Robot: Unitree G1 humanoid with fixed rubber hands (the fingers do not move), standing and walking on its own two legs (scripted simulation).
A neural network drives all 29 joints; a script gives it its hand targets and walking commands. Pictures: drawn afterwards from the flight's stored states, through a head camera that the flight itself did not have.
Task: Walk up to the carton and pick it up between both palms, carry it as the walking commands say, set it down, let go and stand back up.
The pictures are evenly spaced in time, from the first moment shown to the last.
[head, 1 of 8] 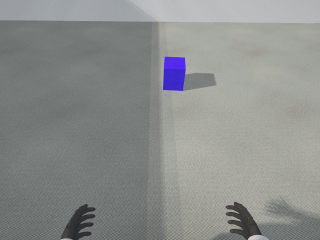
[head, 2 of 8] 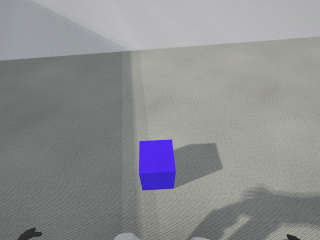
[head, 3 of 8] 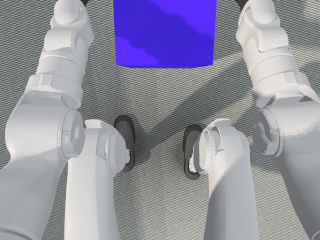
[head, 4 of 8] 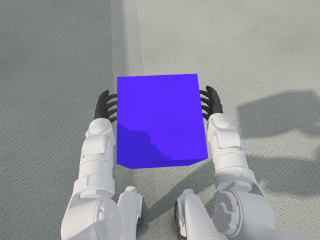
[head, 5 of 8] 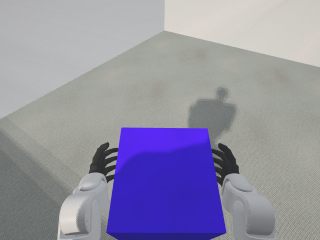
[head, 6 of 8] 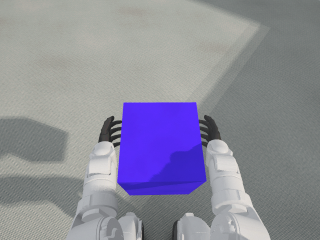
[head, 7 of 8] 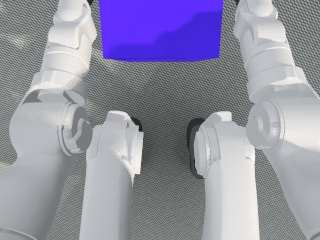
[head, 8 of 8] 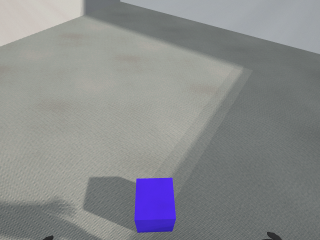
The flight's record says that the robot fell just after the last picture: no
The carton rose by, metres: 0.66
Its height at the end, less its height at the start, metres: +0.00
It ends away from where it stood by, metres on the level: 0.24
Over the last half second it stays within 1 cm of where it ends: yes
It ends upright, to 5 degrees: yes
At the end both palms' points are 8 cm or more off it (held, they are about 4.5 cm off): yes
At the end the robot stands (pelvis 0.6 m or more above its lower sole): yes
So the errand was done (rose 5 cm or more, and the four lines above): yes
